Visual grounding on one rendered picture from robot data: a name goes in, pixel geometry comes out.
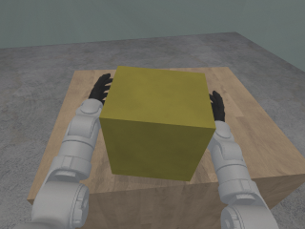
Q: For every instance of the left robot hand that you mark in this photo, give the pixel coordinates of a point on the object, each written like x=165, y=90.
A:
x=99, y=88

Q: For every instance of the right robot hand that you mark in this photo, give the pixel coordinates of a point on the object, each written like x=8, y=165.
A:
x=217, y=107

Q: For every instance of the robot right forearm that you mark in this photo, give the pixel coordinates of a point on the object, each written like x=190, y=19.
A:
x=235, y=184

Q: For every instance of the robot left forearm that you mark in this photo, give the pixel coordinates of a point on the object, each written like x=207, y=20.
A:
x=73, y=162

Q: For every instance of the pedestal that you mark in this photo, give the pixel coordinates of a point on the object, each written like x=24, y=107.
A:
x=130, y=202

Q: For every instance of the carton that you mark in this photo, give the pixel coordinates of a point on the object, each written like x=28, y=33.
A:
x=157, y=123

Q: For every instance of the right robot upper arm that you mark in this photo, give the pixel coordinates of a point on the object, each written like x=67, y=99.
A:
x=239, y=216

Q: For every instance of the left robot upper arm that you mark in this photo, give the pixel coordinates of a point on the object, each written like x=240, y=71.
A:
x=60, y=205

